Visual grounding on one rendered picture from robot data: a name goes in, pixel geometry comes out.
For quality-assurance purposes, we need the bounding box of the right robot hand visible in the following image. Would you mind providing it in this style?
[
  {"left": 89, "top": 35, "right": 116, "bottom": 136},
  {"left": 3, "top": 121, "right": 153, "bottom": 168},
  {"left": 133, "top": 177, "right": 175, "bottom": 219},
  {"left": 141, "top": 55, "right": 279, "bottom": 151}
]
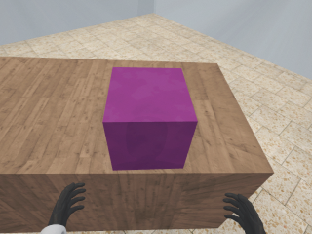
[{"left": 223, "top": 192, "right": 266, "bottom": 234}]

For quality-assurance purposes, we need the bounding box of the left robot hand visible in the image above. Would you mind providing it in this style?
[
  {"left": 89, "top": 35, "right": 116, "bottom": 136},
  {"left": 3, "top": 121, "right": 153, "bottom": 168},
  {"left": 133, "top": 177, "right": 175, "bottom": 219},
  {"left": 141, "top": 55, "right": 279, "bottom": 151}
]
[{"left": 48, "top": 182, "right": 86, "bottom": 227}]

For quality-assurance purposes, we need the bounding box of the left robot forearm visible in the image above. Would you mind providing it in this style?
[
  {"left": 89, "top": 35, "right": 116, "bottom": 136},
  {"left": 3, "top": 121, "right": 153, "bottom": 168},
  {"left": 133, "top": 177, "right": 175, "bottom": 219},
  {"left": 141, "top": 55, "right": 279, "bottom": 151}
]
[{"left": 40, "top": 224, "right": 67, "bottom": 234}]

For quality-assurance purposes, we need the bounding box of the carton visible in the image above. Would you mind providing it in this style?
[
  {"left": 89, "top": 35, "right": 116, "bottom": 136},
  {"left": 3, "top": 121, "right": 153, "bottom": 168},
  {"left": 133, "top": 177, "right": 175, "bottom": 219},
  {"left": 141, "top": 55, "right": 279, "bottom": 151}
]
[{"left": 102, "top": 67, "right": 198, "bottom": 171}]

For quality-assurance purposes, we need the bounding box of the pedestal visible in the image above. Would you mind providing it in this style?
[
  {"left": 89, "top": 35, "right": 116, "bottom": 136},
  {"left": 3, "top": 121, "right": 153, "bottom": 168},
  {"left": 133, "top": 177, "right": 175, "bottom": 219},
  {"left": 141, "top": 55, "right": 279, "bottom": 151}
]
[{"left": 0, "top": 56, "right": 274, "bottom": 234}]

